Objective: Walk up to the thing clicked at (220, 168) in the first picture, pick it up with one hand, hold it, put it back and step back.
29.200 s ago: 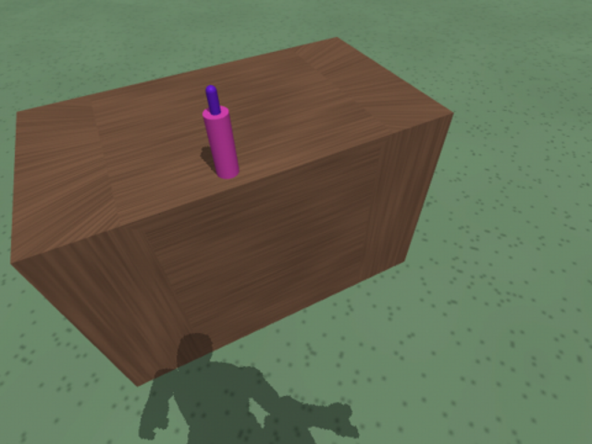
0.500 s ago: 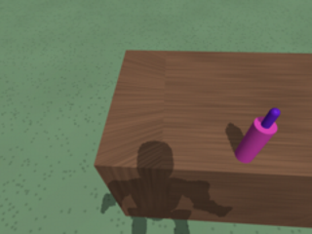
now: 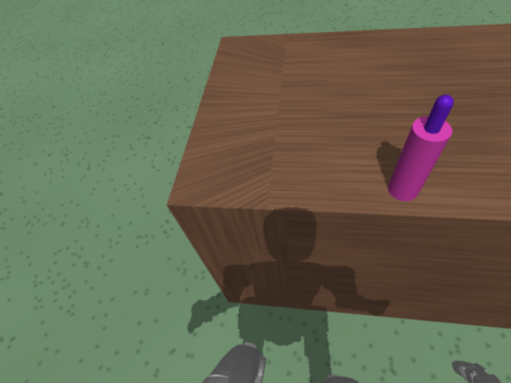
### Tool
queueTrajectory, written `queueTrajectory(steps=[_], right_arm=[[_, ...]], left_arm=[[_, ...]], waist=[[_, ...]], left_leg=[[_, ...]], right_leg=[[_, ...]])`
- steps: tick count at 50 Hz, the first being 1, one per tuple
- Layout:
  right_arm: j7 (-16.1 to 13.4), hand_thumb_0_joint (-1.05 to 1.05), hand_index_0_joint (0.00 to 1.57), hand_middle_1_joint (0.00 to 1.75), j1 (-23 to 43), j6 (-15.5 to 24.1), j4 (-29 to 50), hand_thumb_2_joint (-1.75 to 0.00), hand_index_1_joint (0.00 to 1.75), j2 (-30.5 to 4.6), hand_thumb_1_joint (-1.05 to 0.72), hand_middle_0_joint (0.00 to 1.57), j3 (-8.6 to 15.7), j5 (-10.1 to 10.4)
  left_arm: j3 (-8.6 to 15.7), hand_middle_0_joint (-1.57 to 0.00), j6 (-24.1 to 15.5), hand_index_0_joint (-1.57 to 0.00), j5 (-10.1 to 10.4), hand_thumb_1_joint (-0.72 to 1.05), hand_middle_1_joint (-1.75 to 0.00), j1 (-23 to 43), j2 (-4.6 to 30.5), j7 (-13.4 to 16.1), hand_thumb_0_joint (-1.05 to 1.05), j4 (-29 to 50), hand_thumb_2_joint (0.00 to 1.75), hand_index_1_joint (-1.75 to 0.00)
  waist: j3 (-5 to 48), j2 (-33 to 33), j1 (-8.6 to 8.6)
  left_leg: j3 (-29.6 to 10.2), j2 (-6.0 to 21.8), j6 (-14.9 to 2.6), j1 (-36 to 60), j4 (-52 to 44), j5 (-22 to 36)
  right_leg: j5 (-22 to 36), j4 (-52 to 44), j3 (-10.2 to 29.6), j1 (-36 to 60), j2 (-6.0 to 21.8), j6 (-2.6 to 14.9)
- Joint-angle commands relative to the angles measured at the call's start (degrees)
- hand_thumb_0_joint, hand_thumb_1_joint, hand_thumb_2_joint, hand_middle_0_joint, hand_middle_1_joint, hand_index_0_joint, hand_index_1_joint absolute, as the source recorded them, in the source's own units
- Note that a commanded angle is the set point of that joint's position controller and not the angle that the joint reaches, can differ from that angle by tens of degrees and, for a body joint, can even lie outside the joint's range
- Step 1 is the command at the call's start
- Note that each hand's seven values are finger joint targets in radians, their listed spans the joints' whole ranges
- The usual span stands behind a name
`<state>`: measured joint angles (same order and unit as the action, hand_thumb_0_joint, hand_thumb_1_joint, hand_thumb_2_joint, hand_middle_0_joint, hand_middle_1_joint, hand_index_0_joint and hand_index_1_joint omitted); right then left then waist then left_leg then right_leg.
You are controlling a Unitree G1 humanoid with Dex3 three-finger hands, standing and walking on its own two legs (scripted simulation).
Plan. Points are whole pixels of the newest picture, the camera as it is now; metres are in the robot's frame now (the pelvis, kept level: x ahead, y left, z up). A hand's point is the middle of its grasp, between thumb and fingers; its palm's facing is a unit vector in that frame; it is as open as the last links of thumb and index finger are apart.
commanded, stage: step back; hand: right
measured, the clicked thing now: (421, 151) +0.46 -0.24 +0.05
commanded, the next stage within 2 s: none
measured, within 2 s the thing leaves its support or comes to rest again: neither
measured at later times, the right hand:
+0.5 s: hand out of the picture -0.01 -0.18 -0.12, palm faces -0.09 +0.91 -0.40, open 7.4 cm
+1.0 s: hand out of the picture -0.25 -0.21 -0.15, palm faces +0.06 +0.93 -0.37, open 7.4 cm
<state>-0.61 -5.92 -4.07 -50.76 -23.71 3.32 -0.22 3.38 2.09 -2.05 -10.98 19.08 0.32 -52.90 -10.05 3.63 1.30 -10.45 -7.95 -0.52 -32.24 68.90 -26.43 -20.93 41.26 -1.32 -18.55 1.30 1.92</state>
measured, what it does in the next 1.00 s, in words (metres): walks backwards: left foot, then right foot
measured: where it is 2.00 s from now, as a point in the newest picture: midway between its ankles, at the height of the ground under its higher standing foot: outside the picture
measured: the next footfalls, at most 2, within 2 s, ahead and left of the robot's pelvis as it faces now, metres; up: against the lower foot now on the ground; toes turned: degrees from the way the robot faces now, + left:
left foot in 0.30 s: -0.06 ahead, +0.17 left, +0.00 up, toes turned +2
right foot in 0.74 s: -0.22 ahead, -0.06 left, +0.00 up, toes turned -5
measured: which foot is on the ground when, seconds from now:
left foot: up 0.00-0.28, down 0.30-0.78, up 0.80-1.00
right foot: down 0.00-0.32, up 0.34-0.72, down 0.74-1.00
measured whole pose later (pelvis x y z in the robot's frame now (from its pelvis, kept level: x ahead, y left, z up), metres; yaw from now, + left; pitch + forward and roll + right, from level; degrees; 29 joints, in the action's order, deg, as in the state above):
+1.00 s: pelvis -0.29 +0.07 +0.01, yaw -5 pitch -2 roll +2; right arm -1.1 -11.3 -4.3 -51.3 -24.1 3.5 -0.1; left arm 3.6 2.3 -2.3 -10.7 20.6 1.3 -46.1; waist -8.6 2.1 0.0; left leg -6.3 -4.9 1.3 -23.4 60.0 -29.3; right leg -15.9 36.0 1.0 -18.5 2.3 0.2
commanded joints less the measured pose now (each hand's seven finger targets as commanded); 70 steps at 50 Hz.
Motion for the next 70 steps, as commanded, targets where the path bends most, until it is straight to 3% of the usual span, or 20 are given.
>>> queueTrajectory(steps=[1, 7, 13, 15, 16, 17, 21, 28, 34, 37, 39, 40, 43, 49, 54, 56, 57, 60, 66, 70], right_arm=[[-1.1, 0.00, 0.20, 0.30, -1.2, 1.4, 3.5, -0.90, 0.30, -10.4, -0.90, 0.20, 2.0, -0.1], [-1.0, 0.00, 0.20, 0.30, 1.3, 1.3, 4.6, -0.90, 0.30, -9.2, -0.90, 0.20, 1.8, -0.6], [1.1, 0.00, 0.20, 0.30, -8.9, 1.0, 0.2, -0.90, 0.30, -10.0, -0.90, 0.20, 2.9, -1.0], [1.3, 0.00, 0.20, 0.30, -8.1, 1.2, 1.5, -0.90, 0.30, -15.0, -0.90, 0.20, 4.4, -2.8], [1.7, 0.00, 0.20, 0.30, -4.4, 0.9, 2.8, -0.90, 0.30, -20.1, -0.90, 0.20, 5.2, -1.7], [1.4, 0.00, 0.20, 0.30, -1.1, 1.2, 3.3, -0.90, 0.30, -19.7, -0.90, 0.20, 5.2, -1.8], [0.1, 0.00, 0.20, 0.30, 7.5, 1.9, 5.6, -0.90, 0.30, -12.0, -0.90, 0.20, 2.5, -2.0], [-0.2, 0.00, 0.20, 0.30, -1.4, 2.7, 5.4, -0.90, 0.30, -10.6, -0.90, 0.20, 3.2, -0.9], [0.0, 0.00, 0.20, 0.30, 1.9, 1.6, 7.8, -0.90, 0.30, -12.5, -0.90, 0.20, 4.1, -1.2], [0.3, 0.00, 0.20, 0.30, 2.8, 0.9, 7.6, -0.90, 0.30, -11.0, -0.90, 0.20, 3.8, -0.7], [-0.1, 0.00, 0.20, 0.30, 6.6, 1.0, 8.6, -0.90, 0.30, -7.7, -0.90, 0.20, 3.0, 0.1], [-0.4, 0.00, 0.20, 0.30, 6.2, 0.5, 8.3, -0.90, 0.30, -10.1, -0.90, 0.20, 3.8, -0.4], [-0.8, 0.00, 0.20, 0.30, -3.1, 1.4, 4.8, -0.90, 0.30, -8.9, -0.90, 0.20, 3.2, 1.0], [-1.2, 0.00, 0.20, 0.30, -2.1, 2.3, 5.7, -0.90, 0.30, -8.1, -0.90, 0.20, 1.9, -0.4], [-0.9, 0.00, 0.20, 0.30, -10.9, 3.3, 2.1, -0.90, 0.30, -9.2, -0.90, 0.20, 3.2, -1.2], [-0.4, 0.00, 0.20, 0.30, -5.9, 3.3, 4.1, -0.90, 0.30, -19.9, -0.90, 0.20, 4.9, -1.8], [-0.3, 0.00, 0.20, 0.30, -5.0, 3.6, 4.8, -0.90, 0.30, -21.3, -0.90, 0.20, 5.2, -1.9], [-1.2, 0.00, 0.20, 0.30, 2.0, 3.8, 5.3, -0.90, 0.30, -14.2, -0.90, 0.20, 3.0, -2.2], [-1.4, 0.00, 0.20, 0.30, -2.9, 3.1, 5.8, -0.90, 0.30, -13.4, -0.90, 0.20, 3.4, -2.2], [-0.9, 0.00, 0.20, 0.30, -0.2, 1.6, 6.4, -0.90, 0.30, -13.9, -0.90, 0.20, 3.0, -0.9]], left_arm=[[4.7, -0.20, -3.1, -0.20, 0.0, 0.90, -0.30, 0.6, 16.1, 2.1, 0.00, 7.3, 0.90, -0.30], [5.3, -0.20, -2.4, -0.20, 0.7, 0.90, -0.30, -5.7, 17.1, 3.0, 0.00, 8.3, 0.90, -0.30], [5.1, -0.20, -1.6, -0.20, 1.2, 0.90, -0.30, 2.8, 19.7, 2.4, 0.00, 11.6, 0.90, -0.30], [3.5, -0.20, -1.1, -0.20, 1.7, 0.90, -0.30, 1.1, 14.4, 2.4, 0.00, 12.0, 0.90, -0.30], [4.2, -0.20, -1.0, -0.20, 1.8, 0.90, -0.30, 4.5, 15.5, 3.4, 0.00, 11.7, 0.90, -0.30], [4.6, -0.20, -0.8, -0.20, 1.0, 0.90, -0.30, 4.8, 16.1, 3.9, 0.00, 10.1, 0.90, -0.30], [5.0, -0.20, -0.8, -0.20, 1.9, 0.90, -0.30, -5.0, 15.5, 2.8, 0.00, 5.9, 0.90, -0.30], [4.2, -0.20, -1.2, -0.20, 1.1, 0.90, -0.30, -3.0, 13.8, 1.6, 0.00, 7.9, 0.90, -0.30], [3.8, -0.20, -1.3, -0.20, 1.0, 0.90, -0.30, -9.8, 13.0, 0.8, 0.00, 5.7, 0.90, -0.30], [4.7, -0.20, -1.7, -0.20, -0.1, 0.90, -0.30, -13.7, 14.5, 0.5, 0.00, 3.6, 0.90, -0.30], [6.9, -0.20, -1.6, -0.20, -0.7, 0.90, -0.30, -8.1, 23.9, 0.5, 0.00, 7.2, 0.90, -0.30], [6.7, -0.20, -2.1, -0.20, -1.1, 0.90, -0.30, -2.5, 24.3, 0.9, 0.00, 9.8, 0.90, -0.30], [5.2, -0.20, -2.1, -0.20, -0.4, 0.90, -0.30, 5.7, 17.3, 1.6, 0.00, 11.5, 0.90, -0.30], [4.8, -0.20, -1.0, -0.20, -0.5, 0.90, -0.30, -1.4, 16.0, 2.4, 0.00, 11.0, 0.90, -0.30], [3.8, -0.20, 0.5, -0.20, 1.0, 0.90, -0.30, 4.0, 16.2, 1.7, 0.00, 12.4, 0.90, -0.30], [3.1, -0.20, 0.6, -0.20, 1.9, 0.90, -0.30, 5.1, 13.2, 1.7, 0.00, 13.6, 0.90, -0.30], [4.3, -0.20, 0.7, -0.20, 1.0, 0.90, -0.30, 8.5, 15.4, 2.3, 0.00, 12.8, 0.90, -0.30], [4.2, -0.20, 1.1, -0.20, 2.0, 0.90, -0.30, 2.7, 14.5, 1.6, 0.00, 9.3, 0.90, -0.30], [3.7, -0.20, -0.1, -0.20, 0.8, 0.90, -0.30, 3.0, 13.3, 0.5, 0.00, 9.3, 0.90, -0.30], [3.4, -0.20, -1.0, -0.20, 0.3, 0.90, -0.30, -4.1, 12.5, 0.4, 0.00, 4.8, 0.90, -0.30]], waist=[[11.0, -9.7, 1.26], [15.2, -14.4, 4.04], [16.3, -14.8, -3.43], [14.1, 4.3, -4.62], [12.7, 12.0, -5.90], [9.6, 10.4, -5.06], [5.8, 6.1, 2.22], [11.7, 4.8, -3.14], [14.8, 7.4, -1.10], [14.1, 2.7, 1.30], [7.4, -22.5, 4.52], [3.5, -18.9, 2.65], [7.8, -10.0, -3.38], [10.4, -14.7, 2.75], [14.6, -11.6, -1.61], [12.3, 9.5, -1.47], [10.0, 9.0, -4.28], [9.8, 1.6, 1.39], [12.4, 7.1, -2.02], [17.1, 6.9, 0.47]], left_leg=[[-0.4, 1.5, 1.34, -3.7, 0.5, -1.3], [3.5, 4.8, 1.51, -0.3, -13.7, -5.2], [10.9, 6.5, -1.07, 20.8, -35.5, 6.3], [-10.1, 20.8, -7.09, 26.5, -46.7, 15.7], [-18.7, 30.1, -15.66, 16.4, -51.8, 19.6], [-20.1, 31.7, -17.68, 9.9, -53.8, 17.1], [-3.4, 22.6, -12.07, 15.4, -48.1, 22.4], [-0.9, 23.5, -14.44, 32.0, -45.1, 30.0], [0.6, 24.5, -11.70, 25.0, -44.8, 20.8], [3.5, 20.8, -5.68, 12.5, -40.6, 9.6], [9.4, 4.5, 0.98, 3.6, -15.7, -6.9], [0.3, 5.5, 1.85, 5.6, -3.9, -7.3], [0.6, 0.7, 0.84, 6.5, 1.7, -0.1], [5.6, 4.4, 2.43, 2.3, -16.7, -5.3], [11.0, 6.7, -0.70, 19.8, -46.0, 15.0], [-17.5, 28.7, -12.67, 18.8, -49.9, 28.4], [-23.6, 33.0, -18.69, 10.0, -51.7, 29.3], [-4.8, 23.2, -12.61, 15.2, -45.2, 33.5], [-3.5, 24.2, -13.73, 27.6, -39.8, 40.4], [2.0, 19.3, -8.63, 22.0, -34.2, 30.7]], right_leg=[[34.6, -11.8, 13.7, 15.1, 13.6, 8.58], [44.2, -9.3, 14.4, 23.3, 15.8, 10.58], [25.0, -8.5, 10.9, 4.2, 14.2, 6.65], [1.8, 7.6, 4.9, -12.6, 1.2, 0.44], [-18.9, 20.8, 6.1, -11.3, -7.4, -0.78], [-18.7, 29.9, 11.9, -9.0, -7.3, -0.42], [-6.3, 35.1, 10.9, -13.0, -6.1, -1.17], [-7.6, 20.4, 7.8, -11.8, -4.6, -4.67], [-4.0, -2.1, 1.5, 2.1, -1.8, -2.59], [3.2, -14.7, 4.5, 11.6, 0.3, 0.99], [-2.3, -27.2, 33.2, -3.0, 21.2, 13.74], [1.4, -27.9, 35.2, -10.5, 24.3, 16.61], [22.6, -17.3, 12.4, -3.4, 12.3, 9.13], [32.7, -11.8, 13.1, 15.6, 13.3, 10.10], [26.5, -2.6, 10.1, 7.6, 10.3, 5.02], [-11.0, 13.5, 2.2, -7.9, -5.6, -0.79], [-18.3, 25.0, 10.3, -5.2, -5.6, -1.33], [-8.6, 33.1, 12.9, -8.7, -6.6, -0.62], [-10.0, 8.3, 6.5, -6.5, -2.2, -3.32], [6.8, -18.7, -0.5, 8.8, -3.3, -0.87]])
